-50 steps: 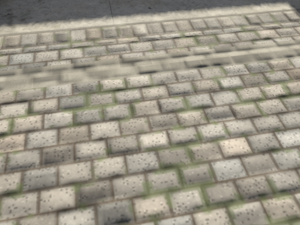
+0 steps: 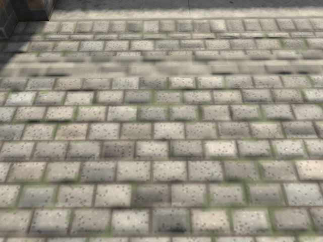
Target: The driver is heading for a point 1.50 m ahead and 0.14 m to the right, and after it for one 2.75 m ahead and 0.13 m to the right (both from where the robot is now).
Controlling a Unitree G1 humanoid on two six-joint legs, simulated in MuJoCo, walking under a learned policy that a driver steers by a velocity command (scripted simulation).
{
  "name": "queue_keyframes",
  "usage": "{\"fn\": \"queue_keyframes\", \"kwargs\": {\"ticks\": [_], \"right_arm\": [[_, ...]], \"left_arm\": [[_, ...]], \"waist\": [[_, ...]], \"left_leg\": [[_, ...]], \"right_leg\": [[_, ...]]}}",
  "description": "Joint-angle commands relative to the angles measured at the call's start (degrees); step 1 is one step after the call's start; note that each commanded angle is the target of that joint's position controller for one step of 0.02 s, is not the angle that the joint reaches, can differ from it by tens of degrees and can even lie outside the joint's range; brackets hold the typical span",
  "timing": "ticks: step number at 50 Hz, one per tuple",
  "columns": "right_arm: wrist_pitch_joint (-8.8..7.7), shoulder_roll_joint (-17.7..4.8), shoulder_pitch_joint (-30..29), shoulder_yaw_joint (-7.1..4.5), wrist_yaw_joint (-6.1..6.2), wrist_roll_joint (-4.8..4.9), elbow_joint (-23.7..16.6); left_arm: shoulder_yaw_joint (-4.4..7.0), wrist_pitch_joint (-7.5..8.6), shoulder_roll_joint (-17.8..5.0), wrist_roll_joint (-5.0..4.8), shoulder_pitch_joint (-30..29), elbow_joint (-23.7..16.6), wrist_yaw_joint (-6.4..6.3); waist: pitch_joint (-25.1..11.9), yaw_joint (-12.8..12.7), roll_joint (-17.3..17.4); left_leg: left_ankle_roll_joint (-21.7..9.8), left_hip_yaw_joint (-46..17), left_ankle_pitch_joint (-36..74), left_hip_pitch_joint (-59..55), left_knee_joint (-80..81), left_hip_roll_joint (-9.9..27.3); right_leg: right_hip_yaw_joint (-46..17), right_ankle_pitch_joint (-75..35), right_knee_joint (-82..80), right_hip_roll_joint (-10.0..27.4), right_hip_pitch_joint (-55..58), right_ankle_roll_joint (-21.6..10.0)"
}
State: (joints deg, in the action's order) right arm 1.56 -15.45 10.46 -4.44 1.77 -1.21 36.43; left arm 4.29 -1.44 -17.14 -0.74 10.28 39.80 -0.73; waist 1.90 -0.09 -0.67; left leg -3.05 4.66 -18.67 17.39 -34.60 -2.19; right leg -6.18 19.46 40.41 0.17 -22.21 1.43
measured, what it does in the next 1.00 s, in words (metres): walks ahead: right foot, then left foot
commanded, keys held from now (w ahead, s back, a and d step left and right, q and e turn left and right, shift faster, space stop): e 0.42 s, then no key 0.04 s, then q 0.14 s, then w+q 0.40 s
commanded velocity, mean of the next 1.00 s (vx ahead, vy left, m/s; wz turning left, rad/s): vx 0.10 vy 0.00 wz -0.15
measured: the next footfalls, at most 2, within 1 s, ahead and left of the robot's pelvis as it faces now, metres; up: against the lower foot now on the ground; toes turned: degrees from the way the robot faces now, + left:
right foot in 0.20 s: +0.03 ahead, -0.15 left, +0.00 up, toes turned -9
left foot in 0.70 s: +0.07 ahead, +0.07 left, +0.00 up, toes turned -16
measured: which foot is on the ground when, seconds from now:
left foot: down 0.00-0.20, up 0.22-0.68, down 0.70-1.00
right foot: up 0.00-0.18, down 0.20-0.76, up 0.78-1.00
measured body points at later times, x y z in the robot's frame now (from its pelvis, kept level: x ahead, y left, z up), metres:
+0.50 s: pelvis -0.01 -0.07 +0.02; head +0.03 -0.11 +0.47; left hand +0.22 +0.16 -0.06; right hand +0.09 -0.39 -0.09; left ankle +0.05 +0.10 -0.65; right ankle -0.01 -0.14 -0.72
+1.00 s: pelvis +0.10 -0.08 +0.02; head +0.12 -0.08 +0.46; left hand +0.34 +0.14 -0.06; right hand +0.07 -0.37 -0.10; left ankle +0.03 +0.08 -0.72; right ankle +0.14 -0.21 -0.71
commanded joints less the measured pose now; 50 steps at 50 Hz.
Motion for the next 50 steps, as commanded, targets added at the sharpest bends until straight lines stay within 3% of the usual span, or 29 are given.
{"fn": "queue_keyframes", "kwargs": {"ticks": [1, 2, 3, 5, 8, 9, 10, 11, 12, 13, 14, 15, 16, 19, 23, 26, 30, 34, 36, 37, 38, 39, 40, 41, 44, 47, 50], "right_arm": [[-1.58, -7.41, 0.01, -2.14, 0.55, 0.24, -4.52], [-1.98, -8.05, -0.2, -2.21, 0.63, 0.25, -4.46], [-2.17, -9.09, -1.46, -2.53, 0.6, 0.54, -4.32], [-1.9, -10.65, -3.66, -3.08, 0.57, 0.92, -4.14], [-0.9, -10.4, -3.68, -3.05, 0.4, 2.02, -3.34], [-0.76, -9.69, -2.75, -2.9, 0.29, 2.54, -2.75], [-0.87, -7.79, 0.72, -2.52, -0.02, 2.35, -1.51], [-0.8, -4.18, 0.28, -1.3, -0.07, -0.54, -3.63], [-1.25, -5.65, -4.71, -1.31, 0.33, -0.2, -5.91], [-1.15, -7.81, -6.31, -1.88, 0.63, 1.04, -5.6], [-1.03, -8.42, -5.86, -2.1, 0.9, 1.13, -4.83], [-0.96, -8.36, -5.13, -2.31, 1.48, 0.48, -3.46], [-0.8, -8.63, -4.55, -2.49, 1.7, 0.19, -3.19], [-0.86, -6.7, -3.02, -2.04, 1.08, 0.82, -1.88], [-0.89, -5.66, -4.88, -1.5, 1.08, 1.07, -1.54], [-0.91, -4.67, -4.63, -0.88, 0.61, 1.29, -0.47], [-1.37, -4.13, -4.6, -0.21, -0.44, 1.57, -0.03], [-2.37, -5.29, -2.08, 0.01, -0.9, 1.92, 0.88], [-3.57, -5.9, 1.94, 0.24, -0.91, 2.18, 1.54], [-4.12, -9.13, 3.34, -0.82, -1.15, 2.48, 2.69], [-4.67, -9.25, 6.38, -1.24, -1.53, 2.83, 3.28], [-5.06, -10.03, 9.48, -1.36, -1.81, 2.46, 3.98], [-5.28, -10.13, 11.36, -1.34, -1.78, 2.06, 4.14], [-5.63, -10.24, 13.0, -1.54, -1.62, 2.1, 4.43], [-5.05, -10.17, 12.87, -1.83, -0.74, 2.9, 4.05], [-3.21, -10.2, 10.0, -1.92, -0.07, 3.01, 2.58], [-2.77, -10.49, 7.62, -2.12, -0.12, 3.17, 0.75]], "left_arm": [[1.67, 0.04, -5.77, 0.28, -2.02, -5.97, 0.52], [1.77, -0.32, -5.56, -0.06, -3.22, -6.72, 0.79], [1.44, -0.65, -4.57, -0.32, -3.6, -6.97, 1.0], [0.96, -1.02, -3.49, -0.63, -3.05, -6.79, 1.35], [1.51, -1.38, -3.92, -0.92, 0.19, -6.45, 2.17], [1.93, -1.5, -4.19, -0.79, 2.2, -5.87, 2.13], [2.84, -1.41, -6.44, -0.42, 3.85, -5.89, 1.64], [4.43, -0.86, -14.1, 0.01, 5.06, -7.8, 0.59], [3.84, 0.65, -15.16, 2.44, 5.4, -9.16, 1.31], [3.18, 1.81, -12.95, 2.73, 4.4, -8.97, 1.71], [2.67, 2.33, -11.37, 1.79, 1.97, -8.47, 1.49], [2.36, 2.11, -10.06, 0.68, -0.35, -8.62, 0.9], [1.92, 1.79, -9.28, -0.04, -2.06, -8.8, 0.45], [1.51, 1.26, -8.66, 0.33, -1.43, -8.77, -0.5], [1.45, 0.8, -8.44, 0.32, -0.39, -8.42, -1.24], [0.31, 0.71, -5.78, 1.28, -1.73, -8.01, -1.25], [-1.02, 1.14, -3.63, 2.53, -1.52, -5.84, -0.02], [-0.46, 1.6, -6.65, 1.64, -0.23, -4.44, 0.33], [-0.86, 2.62, -5.17, 1.55, -1.83, -5.1, 0.12], [-1.02, 3.38, -3.8, 1.52, -1.9, -6.58, 0.13], [-0.8, 4.43, -3.83, 1.19, -4.77, -7.31, 0.08], [-0.58, 5.6, -3.31, 0.26, -6.39, -8.27, 0.24], [-0.29, 6.47, -3.75, -0.56, -8.81, -8.95, 0.42], [-0.04, 7.22, -4.3, -0.86, -10.23, -9.66, 0.92], [-0.15, 8.61, -3.25, -0.35, -11.75, -9.57, 2.54], [-0.82, 8.71, -0.7, -0.05, -11.19, -8.58, 3.74], [0.54, 8.02, -3.02, -0.77, -4.77, -6.64, 3.19]], "waist": [[-5.98, 1.02, 9.13], [-5.06, 1.01, 6.17], [-4.3, 0.58, 4.75], [-4.58, 0.4, 6.48], [-6.38, -0.77, 8.71], [-6.96, -1.5, 7.85], [-6.81, -1.38, 2.12], [-5.94, -0.14, -14.89], [-10.46, -3.23, -14.22], [-9.42, -3.57, -7.45], [-6.88, -1.67, -5.29], [-6.61, -0.6, -2.69], [-6.33, 0.33, -3.69], [-8.82, 0.89, -4.39], [-8.48, -0.28, -5.38], [-8.3, -0.7, -6.85], [-5.76, -1.9, -7.86], [-1.96, -1.26, -6.22], [-0.51, -0.13, -3.25], [-0.17, -1.46, 4.65], [1.05, 0.65, 9.64], [2.52, 1.59, 15.29], [4.41, 3.06, 15.26], [4.35, 4.13, 13.74], [0.73, 4.12, 8.28], [-1.07, 3.23, 9.77], [-2.43, -1.01, 9.72]], "left_leg": [[-14.39, -23.96, 24.06, -9.19, 13.23, 25.02], [-14.66, -23.19, 26.79, -9.42, 13.48, 25.91], [-13.17, -19.87, 27.08, -8.94, 13.27, 24.52], [-10.02, -12.21, 28.73, -6.5, 12.32, 20.65], [-6.65, -5.08, 25.3, -5.56, 7.76, 17.94], [-4.54, -2.84, 20.87, -4.13, 4.07, 16.88], [-0.46, 1.28, 12.71, 1.03, -4.38, 14.07], [5.88, 5.54, -15.15, 19.17, -24.68, 6.76], [7.31, -5.72, -23.68, 23.99, -35.41, 1.69], [7.26, -8.96, -19.99, 24.97, -39.17, 2.87], [6.74, -9.27, -14.38, 25.55, -38.0, 3.73], [6.8, -9.72, -9.61, 25.36, -35.85, 4.56], [7.16, -9.89, -6.45, 23.62, -34.32, 4.65], [8.18, -9.45, -1.48, 19.91, -33.34, 2.69], [9.1, -9.9, 0.75, 19.54, -23.93, 2.55], [9.16, -9.19, 1.81, 12.87, -16.42, 4.54], [7.95, -7.16, -0.44, 1.84, -5.63, 5.26], [3.82, -3.16, 0.45, -4.05, 4.68, 1.8], [-0.69, -8.37, -1.73, -5.01, 5.27, 4.99], [-4.54, -14.43, -8.52, -3.86, 7.95, 6.98], [-8.38, -23.55, -16.29, -4.22, 14.47, 10.68], [-12.08, -35.76, -18.25, -8.46, 20.5, 16.78], [-14.38, -41.99, -14.37, -11.67, 22.48, 19.35], [-14.95, -43.57, -9.67, -16.38, 22.38, 20.75], [-11.48, -34.42, 3.11, -22.39, 20.03, 16.13], [-9.06, -26.75, 7.82, -12.66, 19.74, 10.8], [-5.78, -25.8, 4.91, -0.84, 17.38, 9.29]], "right_leg": [[3.63, 12.98, 16.91, 1.78, -9.97, -0.27], [3.04, 14.97, 19.73, 3.31, -11.98, -0.24], [3.21, 13.63, 18.13, 4.42, -11.68, -0.23], [6.05, 8.64, 12.41, 4.04, -5.96, -0.25], [11.34, -0.08, -0.75, 0.24, 3.24, -1.12], [12.34, -4.59, -7.2, -1.67, 8.01, -2.22], [7.18, -12.88, -14.0, -0.66, 14.62, -4.43], [-17.66, -34.32, -18.07, 15.31, 23.91, -11.43], [-29.62, -40.95, -19.67, 24.2, 20.0, -23.14], [-24.88, -36.95, -20.09, 21.54, 19.49, -22.77], [-19.66, -32.99, -19.42, 17.94, 18.01, -19.15], [-16.87, -29.33, -19.01, 14.96, 17.61, -16.0], [-15.0, -30.73, -18.99, 13.33, 16.02, -14.76], [-12.85, -32.78, -19.23, 10.82, 15.99, -14.44], [-13.71, -26.13, -19.74, 9.93, 17.86, -13.89], [-11.62, -20.98, -20.29, 9.31, 14.65, -13.44], [-10.43, -14.63, -21.28, 9.09, 9.12, -14.02], [-12.46, 16.26, -23.17, 7.66, 5.3, -11.68], [-11.15, 17.3, -17.04, 6.24, 2.44, -10.2], [-3.07, 15.62, -12.65, 0.63, 0.24, -7.61], [3.81, 11.61, -3.57, -3.04, -2.66, -4.86], [7.41, 8.47, 2.76, -4.85, -9.1, -3.42], [4.74, 13.12, 6.15, -4.33, -14.91, -3.33], [2.77, 15.91, 9.99, -3.13, -20.24, -3.24], [2.87, 8.48, 5.89, -0.84, -21.9, -2.8], [6.65, -0.94, -3.83, -3.68, -7.07, -0.87], [6.81, -12.21, -11.83, -4.24, 11.38, -0.27]]}}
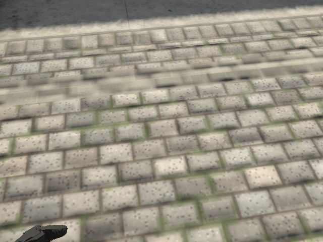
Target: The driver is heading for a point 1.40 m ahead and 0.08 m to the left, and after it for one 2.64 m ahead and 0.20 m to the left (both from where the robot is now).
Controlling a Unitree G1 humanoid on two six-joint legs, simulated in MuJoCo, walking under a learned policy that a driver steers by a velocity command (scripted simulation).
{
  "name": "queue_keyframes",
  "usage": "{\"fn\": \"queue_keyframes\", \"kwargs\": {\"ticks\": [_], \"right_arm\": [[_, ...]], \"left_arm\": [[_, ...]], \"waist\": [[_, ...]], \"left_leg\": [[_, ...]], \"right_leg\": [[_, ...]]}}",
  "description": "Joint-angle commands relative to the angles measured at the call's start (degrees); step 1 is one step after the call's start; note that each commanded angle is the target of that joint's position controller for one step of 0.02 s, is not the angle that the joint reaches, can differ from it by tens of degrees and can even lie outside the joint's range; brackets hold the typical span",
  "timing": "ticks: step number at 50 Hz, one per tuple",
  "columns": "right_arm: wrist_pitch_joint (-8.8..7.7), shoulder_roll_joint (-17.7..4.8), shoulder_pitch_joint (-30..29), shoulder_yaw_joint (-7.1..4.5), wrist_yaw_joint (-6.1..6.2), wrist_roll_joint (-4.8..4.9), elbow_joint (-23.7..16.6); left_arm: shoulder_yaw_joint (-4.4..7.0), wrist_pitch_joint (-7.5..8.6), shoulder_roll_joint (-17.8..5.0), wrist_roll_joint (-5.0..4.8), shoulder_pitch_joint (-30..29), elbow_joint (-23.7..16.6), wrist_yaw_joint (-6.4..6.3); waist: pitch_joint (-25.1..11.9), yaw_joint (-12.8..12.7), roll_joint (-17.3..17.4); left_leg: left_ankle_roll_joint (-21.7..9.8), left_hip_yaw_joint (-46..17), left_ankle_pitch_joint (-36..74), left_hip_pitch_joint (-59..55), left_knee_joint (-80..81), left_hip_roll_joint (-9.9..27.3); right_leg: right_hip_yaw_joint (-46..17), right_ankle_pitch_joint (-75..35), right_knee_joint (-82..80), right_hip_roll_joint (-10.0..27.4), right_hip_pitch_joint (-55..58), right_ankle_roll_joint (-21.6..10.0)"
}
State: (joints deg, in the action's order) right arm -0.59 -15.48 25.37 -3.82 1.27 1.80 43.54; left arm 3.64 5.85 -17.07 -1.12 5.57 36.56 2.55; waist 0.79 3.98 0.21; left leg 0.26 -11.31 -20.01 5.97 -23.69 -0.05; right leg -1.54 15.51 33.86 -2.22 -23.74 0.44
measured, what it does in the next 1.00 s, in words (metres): walks ahead: right foot, then left foot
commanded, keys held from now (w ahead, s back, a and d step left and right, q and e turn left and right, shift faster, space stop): w+q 0.40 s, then w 0.08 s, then w+e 0.52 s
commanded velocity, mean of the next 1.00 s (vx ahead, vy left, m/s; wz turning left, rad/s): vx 0.48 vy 0.00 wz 0.16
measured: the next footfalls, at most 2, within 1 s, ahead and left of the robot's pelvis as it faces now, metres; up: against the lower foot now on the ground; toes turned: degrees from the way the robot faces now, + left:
right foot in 0.04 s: +0.12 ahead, -0.12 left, +0.00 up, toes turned +4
left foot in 0.54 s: +0.40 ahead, +0.18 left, +0.00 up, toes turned +18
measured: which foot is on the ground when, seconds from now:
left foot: down 0.00-0.04, up 0.06-0.52, down 0.54-1.00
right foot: up 0.00-0.02, down 0.04-0.54, up 0.56-1.00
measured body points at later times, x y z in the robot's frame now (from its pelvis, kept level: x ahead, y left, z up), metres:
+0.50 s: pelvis +0.24 +0.02 -0.02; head +0.28 +0.04 +0.43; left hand +0.14 +0.30 -0.14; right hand +0.54 -0.10 -0.08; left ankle +0.37 +0.17 -0.72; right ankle +0.08 -0.13 -0.74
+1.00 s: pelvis +0.51 +0.11 -0.01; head +0.54 +0.11 +0.44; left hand +0.67 +0.36 -0.11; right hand +0.59 -0.17 -0.13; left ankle +0.37 +0.17 -0.74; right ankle +0.71 -0.01 -0.71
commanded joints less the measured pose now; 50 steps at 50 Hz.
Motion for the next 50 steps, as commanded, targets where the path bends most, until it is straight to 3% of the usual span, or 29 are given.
{"fn": "queue_keyframes", "kwargs": {"ticks": [1, 2, 3, 4, 5, 6, 7, 9, 12, 16, 20, 22, 24, 25, 26, 27, 28, 29, 30, 31, 32, 34, 37, 40, 44, 48, 50], "right_arm": [[-0.92, -9.25, -7.28, -2.44, 0.31, -0.02, -6.78], [-1.4, -6.94, -8.16, -1.81, 0.15, -0.39, -7.53], [-1.82, -1.15, -7.81, -0.05, -0.04, -1.09, -9.45], [-2.54, -2.17, -4.07, -0.13, 0.21, 0.75, -11.47], [-2.57, -6.25, -3.45, -1.25, 0.1, 1.58, -9.8], [-2.35, -7.7, -6.89, -1.59, -0.3, 1.03, -9.38], [-2.29, -6.99, -7.73, -1.59, -0.51, 0.41, -8.63], [-2.1, -6.13, -9.5, -1.66, -1.26, 0.1, -8.61], [-1.57, -3.97, -12.05, -0.9, -1.94, -0.19, -9.45], [-1.98, -2.89, -18.23, 0.12, -2.86, -0.46, -11.63], [-2.56, -1.97, -26.13, 1.0, -4.54, -0.35, -13.94], [-2.77, -2.27, -27.95, 0.95, -5.12, -0.17, -15.1], [-2.69, -4.38, -25.57, -0.08, -5.16, -0.53, -15.22], [-2.53, -6.35, -20.62, -1.14, -4.92, -0.65, -14.29], [-2.29, -8.75, -11.83, -2.6, -4.2, -0.53, -12.09], [-1.6, -12.31, -2.26, -3.89, -2.94, -0.89, -10.08], [-2.12, -17.01, -2.86, -3.79, -2.45, -1.75, -9.79], [-2.48, -11.74, 0.1, -2.77, -2.38, -2.01, -10.4], [-3.02, -10.17, -3.54, -2.0, -2.57, -2.17, -9.15], [-3.49, -8.67, -7.21, -1.56, -2.64, -1.72, -8.39], [-3.94, -6.68, -10.24, -1.07, -2.79, -1.96, -8.14], [-5.19, -4.47, -12.86, -0.72, -3.05, -2.56, -7.78], [-6.69, -5.22, -13.28, -1.21, -2.87, -2.57, -5.37], [-6.7, -5.89, -12.21, -1.43, -2.08, -2.92, -3.59], [-6.18, -7.8, -10.73, -1.7, -1.36, -2.45, -2.13], [-4.41, -9.59, -6.71, -2.3, -0.98, -1.48, 0.17], [-3.33, -10.58, -6.94, -2.55, -0.67, -1.1, 0.41]], "left_arm": [[1.91, 0.42, -4.37, -0.51, 3.47, -2.63, -0.71], [2.8, 0.35, -6.28, -0.47, 9.96, -1.57, -1.54], [3.87, 0.24, -11.31, 0.88, 18.66, -0.74, -2.46], [4.3, 0.04, -14.53, 2.49, 19.26, -0.18, -1.85], [3.18, 0.17, -10.44, 1.99, 14.57, -0.99, -1.86], [2.36, 0.13, -7.09, 1.3, 12.6, -0.99, -2.17], [1.88, 0.13, -5.57, 1.52, 11.0, -0.81, -2.28], [1.43, 0.22, -4.11, 2.08, 9.46, 0.04, -2.5], [1.6, 0.84, -4.34, 1.57, 10.84, 2.08, -2.58], [1.94, 0.34, -6.26, 1.41, 10.42, 4.04, -2.93], [2.24, -0.35, -8.42, 0.57, 13.37, 6.68, -3.26], [2.23, -0.89, -9.09, -0.05, 15.43, 8.22, -3.08], [2.57, -1.52, -11.09, -0.37, 16.1, 8.92, -3.22], [2.56, -1.95, -11.76, -0.4, 16.56, 9.4, -3.31], [2.17, -2.33, -11.61, -0.54, 15.87, 9.65, -3.49], [1.09, -2.05, -9.72, 0.37, 15.79, 8.44, -3.69], [-1.73, -1.17, -0.85, 1.06, 24.31, 6.93, -2.57], [-0.1, 0.18, -8.06, -1.25, 18.54, 7.94, -1.99], [0.66, 0.4, -9.65, -3.03, 11.86, 4.85, -1.9], [0.21, 0.5, -8.17, -2.42, 9.89, 4.15, -2.3], [0.36, 0.14, -7.57, -1.08, 9.66, 4.63, -2.59], [0.5, -1.79, -6.08, -0.98, 14.47, 6.49, -2.61], [0.25, -3.56, -3.78, -0.77, 13.95, 6.53, -2.91], [0.19, -3.37, -3.29, -0.46, 9.54, 5.01, -2.76], [-0.73, -2.66, -1.52, -0.13, 2.17, 2.76, -1.26], [-1.13, -2.55, -1.3, -0.06, -4.38, -1.08, 0.32], [-0.87, -2.62, -1.86, -0.09, -5.09, -2.74, 1.13]], "waist": [[-2.21, -6.91, 7.98], [-4.69, -10.1, 6.29], [-11.67, -12.61, -6.54], [-12.0, -9.24, -19.95], [-5.26, -7.64, -13.58], [0.29, -7.68, -8.96], [1.57, -6.89, -5.18], [2.32, -5.77, -5.7], [2.52, -5.74, -4.74], [3.76, -6.55, -3.55], [5.58, -8.97, -2.53], [5.35, -8.54, -2.66], [1.77, -5.65, -5.07], [-1.71, -2.26, -5.87], [-6.14, 3.25, -5.04], [-12.32, 7.35, -1.59], [-21.85, -0.4, 12.47], [-26.71, 5.51, 5.5], [-15.22, 4.46, 4.97], [-8.81, 1.5, 2.23], [-5.38, -0.8, 1.79], [-4.22, -4.35, 3.64], [-0.47, -5.42, 2.49], [1.68, -4.22, 2.6], [3.62, -1.18, 1.61], [5.47, 1.19, 1.02], [4.55, 0.22, 2.0]], "left_leg": [[-7.41, -9.63, 5.71, 14.02, 3.62, 5.96], [-5.18, -7.65, 4.88, 19.11, -4.08, 3.38], [-1.72, -0.59, -5.26, 27.38, -24.71, -2.4], [-0.39, 1.34, -14.6, 37.24, -39.54, -3.96], [-0.63, 0.45, -9.67, 40.95, -46.88, 0.39], [-1.08, 1.93, -4.39, 42.11, -48.15, 2.26], [-1.23, 2.17, 0.0, 40.19, -47.32, 3.56], [-1.29, 2.93, 4.92, 37.61, -45.31, 5.49], [-0.29, 4.47, 8.17, 38.99, -42.78, 5.57], [0.74, 6.86, 16.63, 38.66, -29.13, 5.63], [-1.08, 12.09, 21.11, 34.34, -17.05, 4.48], [-3.25, 13.49, 18.57, 31.35, -13.29, 2.7], [-6.06, 15.92, 13.21, 24.61, -11.88, -1.23], [-7.76, 16.27, 11.45, 17.16, -10.57, -3.13], [-9.73, 16.13, 15.11, 3.64, -6.5, -4.33], [-12.06, 6.2, 17.33, -15.59, -8.78, 3.16], [-21.95, -25.7, 9.81, -33.23, -4.74, 22.01], [-22.27, -32.78, 4.23, -30.69, 2.55, 23.7], [-18.86, -21.06, 7.85, -22.33, 4.5, 21.25], [-16.47, -12.94, 12.97, -13.14, 5.83, 18.54], [-14.97, -7.63, 16.79, -6.4, 7.37, 16.12], [-14.15, -1.2, 18.79, 0.75, 11.83, 13.94], [-13.61, 5.98, 23.32, 4.99, 15.62, 13.43], [-11.93, 12.15, 25.77, 2.99, 16.49, 11.75], [-9.98, 17.47, 25.87, 0.08, 17.27, 11.52], [-9.69, 19.07, 30.58, -9.89, 13.88, 14.95], [-8.8, 20.33, 40.45, -13.13, 9.81, 15.88]], "right_leg": [[1.63, -8.04, -6.06, -0.98, 19.07, 0.25], [-1.18, -6.06, -6.53, 2.47, 27.7, -1.12], [-18.36, 6.05, -12.3, 16.31, 39.0, -5.87], [-43.52, 21.6, -21.3, 25.97, 38.33, -12.95], [-41.7, 27.68, -22.77, 25.92, 32.94, -13.92], [-32.02, 20.6, -21.94, 23.27, 28.47, -12.43], [-24.39, 11.31, -22.02, 20.25, 25.09, -11.12], [-13.76, -2.32, -23.02, 16.59, 21.71, -9.41], [-6.27, -14.12, -23.93, 16.01, 21.29, -10.09], [1.35, -19.74, -25.11, 15.53, 21.47, -9.97], [6.87, -23.22, -24.91, 16.03, 23.08, -8.72], [7.95, -32.28, -22.86, 17.13, 25.72, -8.44], [9.19, -52.31, -16.28, 17.88, 29.18, -7.97], [9.43, -59.38, -9.4, 17.87, 29.37, -7.68], [10.76, -59.94, 1.1, 16.67, 24.54, -6.51], [10.29, -41.25, 17.68, 14.51, 10.13, -4.88], [5.37, 17.22, 40.38, 2.94, -11.16, -1.81], [-6.7, 18.43, 46.62, 1.73, -13.9, -2.28], [-5.76, 13.51, 46.13, 4.17, -18.08, -2.35], [-4.61, 7.95, 41.38, 7.27, -17.16, -2.36], [-4.18, 4.74, 38.07, 8.94, -15.0, -1.89], [-4.92, 0.13, 35.98, 10.59, -8.69, -1.01], [-5.41, -3.59, 32.29, 10.79, -10.4, 0.58], [-6.01, -12.94, 23.92, 10.04, -14.89, 1.28], [-1.56, -22.4, 9.99, 8.91, -13.84, 0.38], [1.27, -17.77, 3.69, 8.01, -18.79, -1.8], [3.66, -12.3, 2.12, 6.35, -17.52, -3.51]]}}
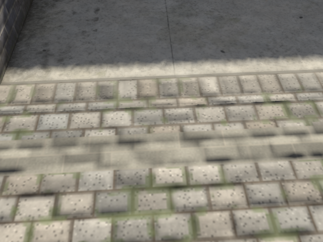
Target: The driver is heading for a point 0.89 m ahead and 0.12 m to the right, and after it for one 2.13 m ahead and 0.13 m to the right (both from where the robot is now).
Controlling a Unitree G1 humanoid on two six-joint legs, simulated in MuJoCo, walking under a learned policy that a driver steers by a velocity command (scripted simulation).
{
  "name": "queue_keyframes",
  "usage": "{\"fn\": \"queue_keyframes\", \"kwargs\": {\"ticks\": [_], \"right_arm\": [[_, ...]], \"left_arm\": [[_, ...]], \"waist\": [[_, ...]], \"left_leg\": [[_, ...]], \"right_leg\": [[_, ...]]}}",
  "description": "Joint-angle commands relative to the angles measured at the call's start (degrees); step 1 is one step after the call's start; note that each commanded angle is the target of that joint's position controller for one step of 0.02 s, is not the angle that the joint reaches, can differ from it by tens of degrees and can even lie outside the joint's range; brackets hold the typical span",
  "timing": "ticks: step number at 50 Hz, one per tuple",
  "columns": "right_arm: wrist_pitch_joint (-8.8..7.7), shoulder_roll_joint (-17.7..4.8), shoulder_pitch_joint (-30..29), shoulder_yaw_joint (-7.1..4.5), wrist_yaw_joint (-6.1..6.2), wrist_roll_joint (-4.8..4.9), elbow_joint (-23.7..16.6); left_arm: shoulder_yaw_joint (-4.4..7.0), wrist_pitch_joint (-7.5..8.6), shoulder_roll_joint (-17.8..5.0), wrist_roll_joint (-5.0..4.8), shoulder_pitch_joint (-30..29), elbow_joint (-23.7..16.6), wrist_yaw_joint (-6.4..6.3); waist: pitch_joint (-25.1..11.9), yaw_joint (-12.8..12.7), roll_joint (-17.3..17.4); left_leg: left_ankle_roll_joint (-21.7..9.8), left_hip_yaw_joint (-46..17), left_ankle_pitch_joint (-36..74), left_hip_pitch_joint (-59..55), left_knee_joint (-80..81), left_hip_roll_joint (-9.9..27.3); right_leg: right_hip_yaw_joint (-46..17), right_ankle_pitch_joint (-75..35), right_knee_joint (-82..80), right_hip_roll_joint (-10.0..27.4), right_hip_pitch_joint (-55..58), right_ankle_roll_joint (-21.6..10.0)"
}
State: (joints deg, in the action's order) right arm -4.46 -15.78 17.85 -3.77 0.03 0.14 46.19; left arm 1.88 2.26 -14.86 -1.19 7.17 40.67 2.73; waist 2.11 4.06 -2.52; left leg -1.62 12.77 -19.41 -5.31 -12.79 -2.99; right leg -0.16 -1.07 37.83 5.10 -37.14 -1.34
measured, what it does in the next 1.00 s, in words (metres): walks ahead, turning right: right foot, then left foot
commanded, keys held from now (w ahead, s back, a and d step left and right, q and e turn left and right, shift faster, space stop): w+e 0.48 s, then w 0.36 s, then w+q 0.16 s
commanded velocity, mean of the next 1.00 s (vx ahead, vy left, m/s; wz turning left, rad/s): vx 0.50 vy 0.00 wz -0.36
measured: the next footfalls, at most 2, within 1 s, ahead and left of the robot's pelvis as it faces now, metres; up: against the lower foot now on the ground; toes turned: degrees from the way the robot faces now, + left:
right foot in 0.08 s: +0.22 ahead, -0.11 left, +0.00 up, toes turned -6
left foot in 0.56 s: +0.53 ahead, +0.04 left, +0.00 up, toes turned -23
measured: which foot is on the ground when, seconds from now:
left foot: down 0.00-0.10, up 0.12-0.54, down 0.56-1.00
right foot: up 0.00-0.06, down 0.08-0.56, up 0.58-1.00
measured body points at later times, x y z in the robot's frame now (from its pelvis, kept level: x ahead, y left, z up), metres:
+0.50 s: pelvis +0.29 -0.03 +0.00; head +0.33 -0.05 +0.45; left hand +0.43 +0.24 -0.10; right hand +0.45 -0.32 -0.07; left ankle +0.50 +0.07 -0.71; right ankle +0.18 -0.11 -0.73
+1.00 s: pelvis +0.55 -0.10 +0.01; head +0.58 -0.11 +0.46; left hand +0.86 +0.00 -0.06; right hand +0.42 -0.35 -0.12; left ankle +0.50 +0.05 -0.73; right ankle +0.64 -0.28 -0.71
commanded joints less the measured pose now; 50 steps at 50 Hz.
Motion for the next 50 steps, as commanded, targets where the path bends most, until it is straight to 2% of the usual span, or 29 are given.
{"fn": "queue_keyframes", "kwargs": {"ticks": [1, 3, 4, 5, 6, 7, 8, 9, 10, 11, 14, 19, 21, 23, 26, 27, 28, 29, 30, 31, 32, 33, 35, 36, 39, 42, 44, 47, 50], "right_arm": [[0.98, -11.2, -0.1, -2.81, 0.86, 0.65, -2.46], [1.92, -12.76, -1.25, -3.13, 1.51, 0.81, -2.99], [2.05, -12.32, -2.39, -2.78, 1.78, 1.13, -3.37], [1.3, -8.49, -0.29, -1.32, 1.76, -0.42, -4.51], [-0.57, -2.84, 3.34, 0.63, 0.72, -0.86, -7.49], [-2.73, -8.6, -2.63, -0.39, -0.38, 0.79, -7.95], [-3.64, -9.36, -7.03, -0.46, -0.79, 2.46, -9.79], [-3.96, -8.28, -7.64, -0.14, -0.43, 1.59, -9.9], [-3.67, -8.82, -7.46, -0.53, -0.04, 0.07, -9.43], [-3.01, -8.82, -6.4, -0.71, -0.11, -0.43, -9.33], [-1.39, -6.93, -5.71, -0.22, 0.05, -1.17, -9.28], [-1.38, -3.92, -16.58, 1.31, -0.27, -0.85, -11.76], [-1.79, -4.73, -19.41, 1.09, -0.74, -0.08, -12.49], [-2.25, -6.36, -19.91, 0.44, -1.14, 0.27, -12.82], [-3.02, -8.19, -14.9, -0.7, -1.41, 0.37, -11.5], [-3.29, -9.05, -10.11, -1.43, -1.19, -0.09, -10.16], [-3.59, -11.15, -3.18, -2.13, -0.87, -1.11, -9.49], [-3.11, -16.44, 3.32, -3.5, -0.87, -2.16, -7.76], [-2.75, -13.52, 5.46, -3.17, -1.58, -0.34, -6.4], [-2.52, -9.47, 2.4, -2.02, -1.47, 0.37, -7.02], [-2.05, -7.9, -0.26, -1.44, -1.28, -0.04, -7.49], [-1.78, -6.82, -2.12, -0.97, -1.23, -0.44, -7.17], [-1.92, -5.25, -3.42, -0.26, -1.06, -0.86, -6.68], [-2.05, -5.17, -3.11, -0.22, -1.04, -0.55, -6.2], [-2.12, -7.71, -1.64, -0.8, -0.8, 0.2, -4.62], [-1.51, -9.3, -0.24, -1.02, -0.56, 0.58, -3.27], [-1.01, -9.61, 1.96, -0.92, -0.53, 1.13, -2.05], [-0.07, -10.28, 5.18, -0.98, -0.4, 1.48, -0.49], [0.86, -11.53, 5.08, -1.43, 0.12, 1.61, -0.02]], "left_arm": [[1.32, 0.78, -4.91, -0.03, -5.57, -7.25, 1.16], [3.19, 0.22, -8.22, -0.14, 2.87, -6.21, 1.02], [4.98, 0.03, -11.21, -0.24, 12.16, -4.17, 0.29], [6.55, -0.71, -16.4, -0.36, 19.08, -2.81, -1.07], [6.72, -0.03, -19.56, -0.39, 15.71, -4.7, -1.01], [5.34, 0.55, -14.35, 0.01, 16.62, -5.38, -0.68], [4.65, 1.07, -11.9, 0.31, 14.84, -5.13, -0.72], [4.27, 1.41, -10.8, 0.11, 11.21, -5.3, -0.67], [3.71, 1.57, -8.8, 0.12, 8.03, -5.92, -0.87], [3.4, 1.6, -8.38, 0.82, 6.47, -6.78, -1.19], [3.74, 1.82, -9.61, 0.56, 6.4, -6.22, -2.12], [4.31, 0.81, -11.56, -0.09, 9.73, -4.47, -3.52], [4.46, 0.44, -11.99, -0.23, 11.95, -3.61, -3.59], [4.38, 0.15, -11.42, -0.55, 12.93, -3.06, -3.71], [4.28, -0.12, -10.52, -0.07, 11.79, -2.83, -3.85], [3.73, -0.11, -8.88, 0.23, 11.8, -2.82, -3.72], [2.54, 0.05, -5.82, 0.81, 12.23, -3.35, -3.42], [1.4, 0.58, -2.34, -0.25, 19.83, -4.13, -3.44], [1.55, 0.96, -5.51, -1.04, 21.32, -3.49, -3.52], [2.6, 0.96, -9.66, -1.3, 16.06, -3.51, -3.45], [2.65, 0.92, -10.14, -0.58, 10.89, -4.57, -3.5], [2.58, 1.19, -9.39, 0.34, 7.49, -5.64, -3.41], [2.48, 1.29, -7.64, 0.58, 7.61, -5.66, -2.93], [2.22, 1.23, -6.57, 0.52, 8.34, -5.33, -2.75], [1.24, 1.28, -4.49, 1.05, 4.91, -6.41, -2.63], [0.48, 1.88, -3.15, 1.0, -0.22, -7.26, -2.18], [0.34, 2.35, -2.95, 0.82, -4.26, -8.12, -1.85], [0.65, 3.08, -3.74, 0.29, -8.33, -9.37, -1.12], [1.63, 3.88, -5.91, 0.18, -6.78, -9.28, -0.74]], "waist": [[1.4, -1.11, 6.01], [-4.67, -6.45, 7.96], [-9.36, -11.84, 6.64], [-14.66, -13.12, -2.33], [-21.64, -6.89, -13.75], [-23.55, -11.56, -5.1], [-15.18, -10.98, -2.17], [-8.95, -7.65, 3.85], [-6.68, -5.69, 4.04], [-5.47, -4.1, 2.2], [-3.94, -2.86, 1.46], [-2.37, -7.0, -1.57], [-2.56, -8.37, -2.29], [-2.76, -8.13, -2.98], [-3.3, -5.08, -5.29], [-5.44, -2.77, -5.0], [-11.99, 0.28, -1.58], [-19.52, -1.42, 14.16], [-19.04, -0.82, 19.59], [-10.82, 0.33, 12.35], [-6.49, 0.14, 7.9], [-2.74, -0.66, 6.07], [-1.76, -2.96, 8.04], [-2.27, -3.4, 8.72], [-1.48, -2.86, 7.53], [-1.01, -1.07, 6.83], [-0.16, 0.33, 6.57], [0.54, 1.25, 6.9], [-0.35, -1.44, 7.98]], "left_leg": [[-6.2, -2.87, 49.7, -2.66, -4.59, 18.81], [-4.7, -1.52, 65.2, -1.91, -18.06, 17.98], [-2.77, -0.19, 61.39, 4.4, -30.74, 15.77], [-0.27, -0.34, 33.0, 19.88, -49.07, 11.97], [3.11, -9.52, -13.35, 43.58, -69.06, -1.43], [1.61, -20.13, -11.87, 49.74, -71.09, 1.65], [0.46, -19.38, -7.21, 51.94, -68.02, 3.96], [0.46, -18.72, -3.35, 50.23, -62.05, 6.51], [1.07, -18.51, -1.15, 46.86, -56.91, 8.33], [1.79, -18.55, 0.41, 43.38, -55.22, 9.05], [4.86, -16.54, 3.14, 40.99, -47.98, 8.9], [6.7, -14.69, 21.18, 35.35, -25.32, 4.68], [6.46, -15.16, 23.82, 33.17, -20.85, 3.2], [5.36, -17.07, 22.19, 32.53, -17.36, 3.02], [2.19, -16.71, 17.43, 27.7, -14.98, 3.56], [0.5, -15.58, 17.17, 20.85, -13.14, 3.39], [-2.86, -21.31, 15.39, 8.75, -14.2, 9.74], [-12.28, -45.42, 4.41, -10.63, -10.43, 21.77], [-15.34, -61.28, -11.16, -12.67, -3.95, 26.08], [-13.24, -55.26, -15.09, -6.42, -2.6, 24.25], [-11.37, -46.84, -10.1, -0.04, -2.74, 21.74], [-11.0, -41.01, -3.24, 6.02, -1.67, 19.29], [-10.2, -34.13, 6.14, 11.49, 0.47, 15.88], [-10.62, -32.14, 9.2, 12.18, 1.23, 15.26], [-12.07, -27.44, 16.42, 12.83, 3.52, 15.44], [-10.95, -22.55, 19.39, 12.71, 4.23, 14.12], [-10.22, -21.24, 20.45, 13.68, 3.51, 13.06], [-9.72, -23.13, 20.46, 11.83, 1.34, 14.34], [-8.02, -26.0, 21.72, 9.61, -2.92, 15.87]], "right_leg": [[4.13, 7.33, -1.89, -2.84, -0.84, -2.87], [6.83, 12.23, -1.8, -7.43, 11.3, -5.76], [5.91, 8.57, -6.23, -9.27, 25.45, -8.18], [-9.31, 5.22, -6.63, 0.3, 42.96, -11.93], [-43.82, 15.0, -14.97, 13.42, 59.95, -24.44], [-45.47, 18.97, -20.17, 13.68, 60.77, -22.56], [-36.74, 16.51, -20.73, 11.81, 54.05, -19.9], [-30.03, 9.67, -21.01, 9.16, 44.67, -17.85], [-25.29, 3.54, -21.55, 7.07, 38.53, -16.74], [-23.15, -0.42, -22.8, 5.69, 33.85, -16.64], [-18.34, -7.79, -24.6, 3.63, 26.69, -16.78], [-12.96, -0.74, -23.0, -1.63, 21.24, -12.04], [-15.6, 3.09, -21.89, -0.59, 22.31, -11.24], [-19.5, 6.34, -18.89, 0.98, 25.86, -10.47], [-22.7, 5.21, -13.73, 3.04, 29.37, -8.78], [-21.26, 1.07, -9.01, 0.9, 28.98, -7.44], [-17.9, 3.73, 3.55, -2.14, 25.1, -5.46], [-10.15, 20.75, 23.67, -10.68, 6.64, -0.81], [-10.58, 34.13, 33.77, -9.82, -4.08, 0.18], [-11.72, 29.73, 37.55, -7.2, -7.64, 0.16], [-9.29, 25.69, 37.27, -5.1, -7.09, 0.09], [-8.32, 22.82, 33.94, -3.6, -6.51, -0.05], [-7.01, 19.21, 28.36, -0.88, -1.94, -0.06], [-6.02, 18.79, 26.34, -0.51, -0.92, 0.21], [-3.93, 15.23, 17.43, 0.43, -1.83, 1.43], [-2.47, 6.2, 6.21, 0.16, 0.34, 1.92], [-1.46, 1.93, -0.22, -1.28, 3.74, 2.41], [-1.43, 0.77, -5.63, -3.13, 6.49, 2.39], [-1.92, 4.31, -10.33, -4.08, 12.43, 0.71]]}}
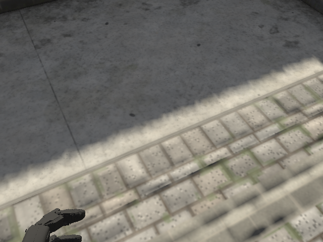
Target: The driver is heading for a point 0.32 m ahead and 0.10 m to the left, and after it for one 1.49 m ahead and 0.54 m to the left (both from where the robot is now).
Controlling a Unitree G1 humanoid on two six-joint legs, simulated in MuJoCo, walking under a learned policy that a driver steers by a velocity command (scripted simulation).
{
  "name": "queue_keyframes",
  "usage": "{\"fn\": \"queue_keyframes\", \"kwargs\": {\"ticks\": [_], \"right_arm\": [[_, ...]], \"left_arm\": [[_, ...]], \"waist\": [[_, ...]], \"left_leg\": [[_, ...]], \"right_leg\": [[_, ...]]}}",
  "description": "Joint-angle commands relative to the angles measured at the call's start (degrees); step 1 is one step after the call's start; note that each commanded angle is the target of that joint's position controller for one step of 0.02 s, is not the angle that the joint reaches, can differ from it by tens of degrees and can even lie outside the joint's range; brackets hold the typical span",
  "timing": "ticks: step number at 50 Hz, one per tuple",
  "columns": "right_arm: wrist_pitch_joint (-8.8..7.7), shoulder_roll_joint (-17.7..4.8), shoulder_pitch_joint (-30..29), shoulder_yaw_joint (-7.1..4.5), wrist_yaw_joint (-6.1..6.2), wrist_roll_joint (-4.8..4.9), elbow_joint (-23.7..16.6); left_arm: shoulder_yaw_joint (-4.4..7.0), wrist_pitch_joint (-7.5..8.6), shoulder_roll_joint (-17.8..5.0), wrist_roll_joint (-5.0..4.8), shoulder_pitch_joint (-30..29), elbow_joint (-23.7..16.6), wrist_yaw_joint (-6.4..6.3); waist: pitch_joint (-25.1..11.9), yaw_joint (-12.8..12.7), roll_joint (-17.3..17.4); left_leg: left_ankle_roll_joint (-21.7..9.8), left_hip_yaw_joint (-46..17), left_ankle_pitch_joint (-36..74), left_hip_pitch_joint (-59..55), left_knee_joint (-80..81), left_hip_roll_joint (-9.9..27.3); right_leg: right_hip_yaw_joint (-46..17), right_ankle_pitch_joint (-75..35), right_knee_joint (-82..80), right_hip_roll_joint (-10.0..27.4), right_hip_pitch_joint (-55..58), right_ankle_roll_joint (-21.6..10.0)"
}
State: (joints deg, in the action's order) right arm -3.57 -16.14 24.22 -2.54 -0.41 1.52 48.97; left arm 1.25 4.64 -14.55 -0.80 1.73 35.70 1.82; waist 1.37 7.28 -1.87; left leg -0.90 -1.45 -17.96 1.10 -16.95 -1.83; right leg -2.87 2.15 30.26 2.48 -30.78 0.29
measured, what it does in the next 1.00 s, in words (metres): walks ahead, turning left: right foot, then left foot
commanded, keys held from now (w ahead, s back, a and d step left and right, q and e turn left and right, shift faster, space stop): w+q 0.22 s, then q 0.74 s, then no key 0.04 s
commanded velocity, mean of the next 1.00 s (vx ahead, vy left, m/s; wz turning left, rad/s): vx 0.22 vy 0.00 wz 0.51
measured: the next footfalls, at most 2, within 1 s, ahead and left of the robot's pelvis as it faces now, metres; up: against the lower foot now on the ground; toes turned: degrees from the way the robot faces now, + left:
right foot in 0.06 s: +0.19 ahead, -0.13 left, +0.00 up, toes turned +3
left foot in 0.50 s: +0.37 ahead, +0.15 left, +0.00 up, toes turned +18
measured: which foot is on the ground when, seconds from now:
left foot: down 0.00-0.06, up 0.08-0.48, down 0.50-0.98, up 1.00-1.00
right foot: up 0.00-0.04, down 0.06-0.50, up 0.52-0.96, down 0.98-1.00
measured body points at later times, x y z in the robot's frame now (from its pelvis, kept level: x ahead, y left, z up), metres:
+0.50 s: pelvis +0.23 +0.02 -0.02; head +0.26 +0.04 +0.43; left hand +0.22 +0.32 -0.14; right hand +0.50 -0.18 -0.09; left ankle +0.33 +0.14 -0.74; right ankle +0.15 -0.14 -0.74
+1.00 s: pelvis +0.31 +0.01 -0.01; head +0.34 +0.02 +0.44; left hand +0.28 +0.33 -0.11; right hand +0.61 -0.14 -0.10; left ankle +0.33 +0.14 -0.73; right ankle +0.40 -0.08 -0.74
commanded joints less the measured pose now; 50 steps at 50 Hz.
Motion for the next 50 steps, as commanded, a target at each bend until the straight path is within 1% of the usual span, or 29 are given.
{"fn": "queue_keyframes", "kwargs": {"ticks": [1, 2, 3, 4, 5, 6, 7, 9, 11, 14, 17, 19, 23, 24, 25, 26, 27, 28, 29, 30, 31, 32, 34, 39, 42, 45, 48, 49, 50], "right_arm": [[0.15, -11.16, -2.11, -2.6, 0.69, 0.22, -2.88], [0.02, -9.57, -2.2, -2.04, 0.65, -0.18, -3.13], [-0.34, -5.58, -3.44, -0.57, 0.6, -1.59, -5.3], [-1.25, -0.71, 4.15, 0.85, 0.65, -0.5, -6.42], [-1.42, -6.79, 1.79, -0.67, 0.73, 0.82, -5.43], [-1.31, -8.97, -2.86, -1.56, 0.66, 1.27, -6.52], [-0.99, -8.29, -4.99, -1.6, 0.79, 0.77, -6.76], [0.14, -6.44, -5.74, -1.81, 0.59, 0.14, -7.13], [1.31, -4.06, -5.79, -1.48, 0.4, 0.23, -7.61], [2.06, -3.26, -8.63, -1.39, 0.33, -0.75, -9.8], [1.77, -2.0, -12.77, -0.8, -1.07, -1.02, -11.46], [1.96, -2.83, -15.03, -1.15, -2.04, -0.99, -12.93], [2.89, -6.67, -13.8, -3.08, -2.96, -1.55, -14.79], [2.9, -8.38, -9.0, -4.19, -2.75, -1.64, -13.75], [2.92, -11.85, -4.04, -5.69, -1.71, -1.73, -12.55], [3.24, -17.55, -4.05, -6.47, -0.21, -1.57, -13.6], [2.62, -18.14, -6.43, -5.77, -0.65, -2.74, -17.0], [2.38, -14.07, -8.13, -5.04, -1.33, -2.17, -18.04], [2.17, -12.0, -10.59, -4.41, -1.24, -1.38, -17.72], [2.4, -10.39, -12.49, -3.99, -0.87, -0.71, -17.52], [2.81, -9.57, -14.39, -3.67, -0.36, -0.73, -17.76], [3.16, -9.63, -15.44, -3.61, -0.03, -1.55, -18.24], [3.36, -10.12, -16.1, -3.91, 0.56, -2.26, -18.61], [4.47, -10.95, -15.97, -4.47, 2.13, -1.46, -18.82], [5.18, -10.74, -16.02, -4.53, 2.2, -1.55, -18.96], [5.77, -10.43, -15.18, -4.56, 1.93, -1.4, -18.91], [6.44, -9.76, -15.69, -4.36, 2.09, -0.29, -19.0], [6.45, -7.38, -13.67, -3.65, 2.11, -0.42, -18.87], [5.96, -6.93, -14.59, -3.68, 2.08, -0.09, -20.75]], "left_arm": [[3.01, 1.65, -7.43, -0.07, 2.81, -3.1, -0.07], [4.28, 1.69, -9.92, 0.44, 9.68, -1.31, -0.65], [5.49, 1.46, -14.3, 1.6, 20.02, -0.24, -1.43], [6.08, 0.52, -17.28, 1.85, 22.52, 0.99, -1.26], [4.94, 0.29, -11.76, 1.24, 22.21, 1.16, -1.2], [4.06, 0.32, -9.17, 0.73, 19.17, 1.29, -1.32], [3.47, 0.42, -7.57, 0.88, 15.62, 1.35, -1.2], [2.96, 0.91, -5.38, 1.45, 11.23, 1.98, -0.97], [3.41, 1.69, -5.65, 1.37, 9.71, 2.95, -1.06], [4.23, 1.89, -7.91, 1.55, 8.0, 4.18, -1.74], [4.75, 0.89, -9.79, 1.23, 7.75, 4.94, -2.81], [5.09, 0.27, -11.0, 0.57, 8.87, 5.77, -3.23], [6.1, -1.12, -13.09, -1.68, 8.02, 6.14, -3.59], [6.04, -1.54, -12.63, -1.98, 7.65, 6.04, -3.67], [5.44, -1.64, -10.83, -1.06, 10.64, 6.37, -3.48], [3.51, -1.69, -5.03, 2.98, 14.93, 4.89, -2.99], [2.83, -1.59, -6.36, 2.32, 18.91, 4.39, -2.37], [3.89, -1.91, -10.91, 0.48, 14.14, 4.84, -2.12], [3.76, -2.25, -10.6, -0.07, 10.33, 3.56, -2.4], [3.68, -2.78, -9.77, 0.68, 9.39, 4.18, -3.18], [3.89, -3.38, -10.27, 1.18, 8.83, 3.93, -3.76], [3.99, -3.91, -10.32, 1.21, 9.15, 4.0, -3.79], [3.63, -4.23, -8.75, 1.4, 10.11, 4.56, -3.96], [3.08, -4.75, -7.3, 1.28, 7.07, 4.22, -4.06], [3.15, -4.43, -7.36, 1.05, 5.61, 3.69, -3.68], [3.4, -3.52, -7.71, 0.64, 5.47, 3.41, -3.06], [4.22, -2.86, -8.44, 0.62, 9.84, 4.71, -2.41], [5.06, -2.98, -11.89, 1.62, 11.51, 4.71, -2.57], [5.97, -3.54, -16.55, 3.29, 10.29, 4.9, -2.69]], "waist": [[-1.63, -7.42, 7.1], [-6.39, -10.74, 6.16], [-15.6, -15.2, -0.27], [-22.47, -11.96, -15.86], [-18.45, -13.62, -10.28], [-10.89, -13.32, -7.27], [-7.33, -11.68, -4.51], [-2.58, -8.55, -5.14], [-1.06, -7.03, -4.39], [1.05, -5.92, -2.3], [0.1, -7.36, -2.34], [-1.09, -8.0, -2.42], [-3.22, -5.73, -2.94], [-5.53, -3.09, -1.43], [-8.64, -1.42, 3.78], [-11.96, -5.71, 19.76], [-23.86, -6.8, 19.67], [-23.06, -3.57, 8.96], [-16.73, -4.54, 6.75], [-12.42, -5.86, 3.07], [-10.1, -7.15, 4.22], [-9.31, -8.28, 5.93], [-9.68, -8.84, 7.11], [-9.66, -7.55, 7.81], [-8.02, -6.72, 9.82], [-7.67, -6.07, 11.06], [-7.28, -8.68, 10.59], [-8.23, -8.01, 4.02], [-4.15, -6.0, -13.16]], "left_leg": [[-7.55, -10.81, 24.69, 4.29, -2.94, 13.43], [-5.79, -8.6, 27.22, 7.76, -11.69, 10.23], [-3.27, -5.6, 14.32, 18.41, -29.16, 6.08], [-0.3, -1.82, -14.95, 36.93, -46.47, -0.24], [0.08, -6.02, -14.69, 42.77, -53.78, 2.49], [-0.04, -5.52, -9.5, 45.07, -55.15, 4.57], [0.31, -4.54, -5.15, 43.25, -54.06, 6.47], [0.91, -4.72, -0.24, 39.01, -50.62, 8.84], [1.61, -4.19, 1.79, 37.07, -48.89, 9.39], [3.17, -3.05, 6.74, 36.89, -40.69, 8.79], [2.62, 0.53, 17.47, 30.78, -28.0, 7.28], [1.72, 1.1, 19.65, 28.64, -23.2, 6.54], [-2.04, 3.57, 12.14, 23.7, -17.97, 3.6], [-3.64, 4.77, 14.3, 17.0, -14.06, 1.34], [-5.74, 2.81, 26.67, 7.46, -10.43, 0.6], [-11.79, -15.46, 57.11, -6.1, -14.12, 14.3], [-24.13, -38.43, 47.43, -14.46, -8.82, 24.61], [-21.78, -33.74, 37.41, -11.44, -5.58, 21.54], [-18.56, -28.09, 29.61, -5.78, -4.83, 18.66], [-15.66, -24.73, 24.1, 0.29, -3.93, 16.02], [-14.49, -22.69, 22.04, 6.29, -2.85, 14.47], [-13.68, -21.43, 21.33, 10.74, -1.74, 12.9], [-13.52, -19.72, 23.59, 13.52, -1.45, 11.47], [-12.27, -21.53, 9.52, 15.72, -0.88, 9.45], [-11.33, -23.99, 2.14, 17.03, -0.38, 8.52], [-10.8, -27.42, 2.6, 14.86, -1.66, 8.56], [-7.68, -27.47, 2.79, 16.95, -5.39, 5.51], [-4.45, -22.36, -5.98, 21.83, -13.21, 1.85], [-0.91, -8.25, -14.09, 32.65, -24.9, -7.87]], "right_leg": [[1.57, 1.11, -5.15, -2.08, 13.06, -2.14], [0.82, 0.89, -5.2, -0.63, 24.5, -3.93], [-10.1, -0.16, -2.81, 10.81, 40.9, -7.88], [-32.34, 9.95, -7.71, 22.83, 54.37, -15.98], [-35.06, 18.98, -11.33, 21.21, 50.43, -15.68], [-26.35, 18.06, -12.44, 19.18, 44.04, -13.61], [-20.31, 13.72, -14.14, 16.54, 37.49, -12.38], [-11.9, 7.02, -18.26, 13.31, 27.91, -11.39], [-6.72, 1.44, -21.07, 13.05, 23.74, -11.73], [1.74, -17.29, -20.47, 12.71, 21.67, -11.86], [9.19, -21.81, -18.78, 10.34, 20.72, -10.04], [10.22, -22.08, -16.95, 11.25, 23.3, -9.11], [11.1, -26.85, -6.07, 12.97, 27.78, -6.68], [12.48, -27.2, 2.18, 11.03, 26.76, -5.09], [13.88, -19.55, 14.5, 6.87, 22.22, -2.0], [14.06, 26.8, 34.04, 0.25, 5.18, 2.25], [2.05, 41.22, 48.92, -6.66, -4.99, 3.9], [-3.14, 35.42, 50.29, -3.63, -7.08, 2.93], [-2.46, 30.26, 47.37, -2.17, -8.89, 2.08], [-2.55, 26.67, 43.28, -0.23, -8.38, 2.18], [-2.95, 24.45, 39.21, 0.64, -5.7, 2.18], [-2.52, 22.84, 37.1, 0.16, -2.04, 2.17], [-1.74, 21.51, 31.86, -1.23, 0.78, 2.85], [-3.04, 16.73, 21.46, -2.6, 2.62, 4.31], [-3.26, 16.16, 16.1, -3.4, 4.81, 4.07], [-3.19, 17.4, 9.49, -4.27, 7.44, 2.9], [-1.94, 9.96, -6.47, -3.48, 17.34, 0.1], [-9.22, 9.3, -10.64, 6.16, 23.07, -3.32], [-23.07, 2.97, -14.58, 16.07, 21.99, -11.63]]}}
Velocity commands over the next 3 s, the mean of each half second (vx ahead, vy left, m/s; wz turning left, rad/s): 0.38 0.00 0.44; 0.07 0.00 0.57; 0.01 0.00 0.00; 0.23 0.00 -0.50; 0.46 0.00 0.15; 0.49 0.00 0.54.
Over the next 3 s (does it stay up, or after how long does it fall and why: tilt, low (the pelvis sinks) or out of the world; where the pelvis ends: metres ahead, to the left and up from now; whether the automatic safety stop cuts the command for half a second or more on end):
stays up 0.89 0.20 0.00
